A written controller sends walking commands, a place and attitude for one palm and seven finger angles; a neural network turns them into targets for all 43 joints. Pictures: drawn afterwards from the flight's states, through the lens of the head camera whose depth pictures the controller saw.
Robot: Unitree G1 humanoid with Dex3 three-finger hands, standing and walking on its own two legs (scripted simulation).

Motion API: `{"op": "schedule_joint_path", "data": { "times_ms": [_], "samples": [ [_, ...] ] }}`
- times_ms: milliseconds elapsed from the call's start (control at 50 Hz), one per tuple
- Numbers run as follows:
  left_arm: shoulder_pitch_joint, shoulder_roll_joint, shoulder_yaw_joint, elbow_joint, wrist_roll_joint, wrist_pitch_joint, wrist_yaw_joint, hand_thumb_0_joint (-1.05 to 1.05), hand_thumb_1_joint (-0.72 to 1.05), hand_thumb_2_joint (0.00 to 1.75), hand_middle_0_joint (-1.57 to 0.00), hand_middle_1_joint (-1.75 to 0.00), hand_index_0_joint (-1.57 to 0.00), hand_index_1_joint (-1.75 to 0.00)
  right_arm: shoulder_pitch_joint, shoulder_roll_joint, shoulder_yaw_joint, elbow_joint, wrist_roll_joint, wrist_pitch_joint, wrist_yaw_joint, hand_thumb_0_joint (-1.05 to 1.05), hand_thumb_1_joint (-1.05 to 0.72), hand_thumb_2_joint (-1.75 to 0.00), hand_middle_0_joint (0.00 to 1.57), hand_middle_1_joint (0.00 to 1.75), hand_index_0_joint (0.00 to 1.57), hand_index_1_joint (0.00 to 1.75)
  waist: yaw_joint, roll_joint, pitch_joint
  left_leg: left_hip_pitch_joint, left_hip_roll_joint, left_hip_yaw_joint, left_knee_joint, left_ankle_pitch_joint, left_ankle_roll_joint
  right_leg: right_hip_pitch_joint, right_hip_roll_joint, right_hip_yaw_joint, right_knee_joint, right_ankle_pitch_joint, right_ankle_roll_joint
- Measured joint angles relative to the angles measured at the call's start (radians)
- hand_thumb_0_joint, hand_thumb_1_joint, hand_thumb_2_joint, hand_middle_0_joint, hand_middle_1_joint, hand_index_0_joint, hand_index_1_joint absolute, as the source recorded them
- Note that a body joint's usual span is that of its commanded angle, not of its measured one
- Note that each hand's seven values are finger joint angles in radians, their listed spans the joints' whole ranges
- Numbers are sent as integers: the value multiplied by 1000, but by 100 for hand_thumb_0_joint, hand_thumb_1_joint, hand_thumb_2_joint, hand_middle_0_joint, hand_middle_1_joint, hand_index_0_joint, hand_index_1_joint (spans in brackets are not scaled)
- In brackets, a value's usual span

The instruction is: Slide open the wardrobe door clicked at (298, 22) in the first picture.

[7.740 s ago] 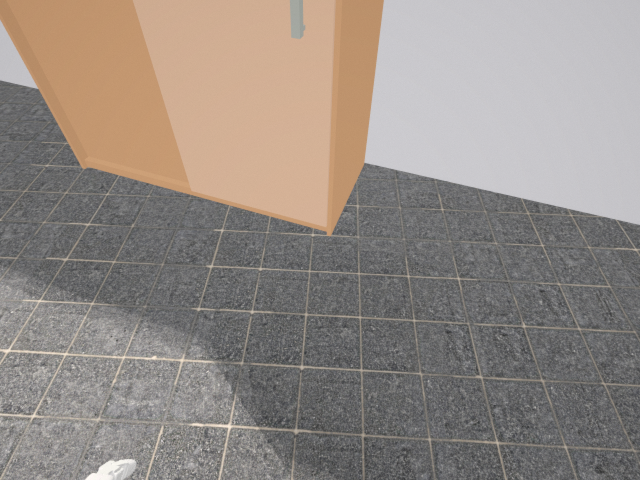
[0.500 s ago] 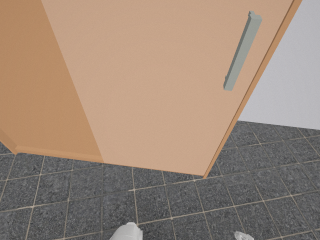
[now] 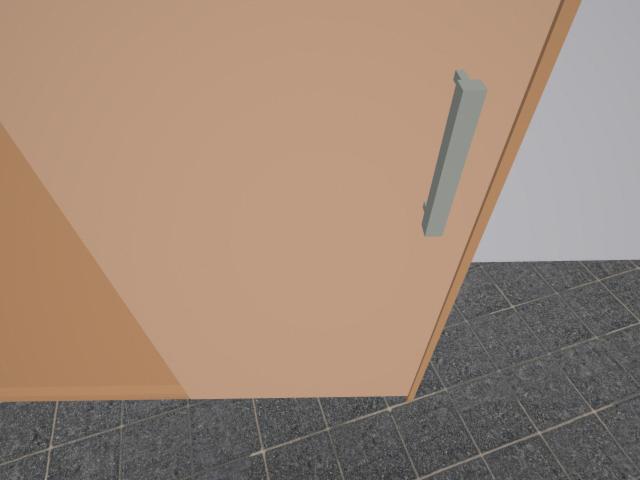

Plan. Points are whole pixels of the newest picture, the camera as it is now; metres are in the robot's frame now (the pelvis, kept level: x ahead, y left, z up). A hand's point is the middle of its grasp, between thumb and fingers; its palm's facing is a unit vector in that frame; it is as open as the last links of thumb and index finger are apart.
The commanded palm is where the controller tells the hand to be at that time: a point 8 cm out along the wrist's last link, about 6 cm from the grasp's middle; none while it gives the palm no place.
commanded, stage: come to a stop and stand still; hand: right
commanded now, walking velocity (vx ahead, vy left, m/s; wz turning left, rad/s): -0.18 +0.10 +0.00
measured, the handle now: (444, 160) +0.47 -0.16 +0.17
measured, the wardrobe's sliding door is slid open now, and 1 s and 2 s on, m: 0.00 0.00 0.00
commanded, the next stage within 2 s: look again from close up in 2.00 s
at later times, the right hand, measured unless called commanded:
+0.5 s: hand out of the picture -0.01 -0.13 -0.16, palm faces +0.04 +0.97 -0.24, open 7.4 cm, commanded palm none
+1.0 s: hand out of the picture -0.08 -0.12 -0.17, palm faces +0.07 +0.98 -0.17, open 7.4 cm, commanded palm none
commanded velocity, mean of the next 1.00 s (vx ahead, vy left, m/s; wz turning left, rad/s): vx -0.02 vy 0.02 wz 0.00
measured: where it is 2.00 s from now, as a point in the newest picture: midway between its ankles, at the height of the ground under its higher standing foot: outside the picture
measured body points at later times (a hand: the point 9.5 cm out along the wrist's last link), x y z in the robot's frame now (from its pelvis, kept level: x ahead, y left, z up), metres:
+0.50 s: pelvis -0.03 +0.05 +0.00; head -0.03 +0.07 +0.45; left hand +0.00 +0.28 -0.17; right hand -0.01 -0.18 -0.14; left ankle -0.02 +0.11 -0.74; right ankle -0.05 -0.10 -0.70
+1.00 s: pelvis -0.08 +0.04 +0.01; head -0.07 +0.04 +0.46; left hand -0.13 +0.24 -0.16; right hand -0.09 -0.18 -0.16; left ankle -0.02 +0.11 -0.74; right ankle -0.10 -0.09 -0.74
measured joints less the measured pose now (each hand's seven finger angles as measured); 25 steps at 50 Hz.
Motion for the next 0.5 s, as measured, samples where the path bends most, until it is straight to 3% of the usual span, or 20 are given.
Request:
{"op": "schedule_joint_path", "data": {
  "times_ms": [120,220,280,320,380,440,500],
  "samples": [
    [-40,-39,-11,-20,-5,19,10,0,91,90,-20,-30,-20,-30,7,8,7,-17,-1,27,6,0,-91,-90,20,30,20,30,-13,33,24,-31,36,-34,38,-34,-29,21,36,-33,-58,12,-17],
    [-57,-46,8,-37,-1,29,15,0,90,90,-20,-30,-20,-30,-5,0,-10,-53,-9,44,6,0,-91,-90,20,30,20,30,5,12,46,-129,29,-91,229,-179,-40,-14,36,-43,-49,27,-14],
    [-49,-25,23,-38,2,36,13,-1,91,90,-21,-30,-21,-30,-7,-5,-19,-74,-11,38,3,0,-91,-90,20,30,20,30,15,-15,42,-120,27,-98,190,-137,-41,-41,23,-37,-21,27,2],
    [-36,-8,32,-30,-2,46,8,-1,91,90,-21,-30,-21,-30,-5,-7,-20,-81,-16,25,0,0,-91,-90,20,30,20,30,19,-38,37,-99,13,-92,128,-54,-14,-63,8,-23,25,0,13],
    [-5,9,38,-11,-2,74,0,-1,91,90,-20,-30,-20,-30,-7,-7,-13,-81,-17,18,0,0,-91,-90,20,30,19,30,25,-45,18,-90,1,-74,109,-46,34,-90,21,30,139,-178,9],
    [21,20,37,11,-1,80,-3,0,91,90,-20,-30,-20,-30,-17,2,-5,-73,-14,13,1,0,-91,-90,20,30,19,30,29,-42,3,-75,-8,-68,57,-15,51,-91,29,55,256,-216,7],
    [49,24,33,29,-2,74,-1,0,91,90,-20,-30,-20,-30,-35,14,2,-66,-13,8,3,0,-91,-90,20,30,20,30,37,-40,-6,-74,-20,-60,18,15,59,-50,25,61,269,-231,13]
  ]
}}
